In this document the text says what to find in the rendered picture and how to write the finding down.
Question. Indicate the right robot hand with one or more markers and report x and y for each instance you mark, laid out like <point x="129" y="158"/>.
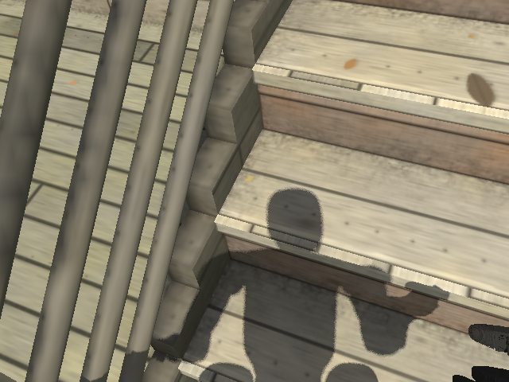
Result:
<point x="497" y="337"/>

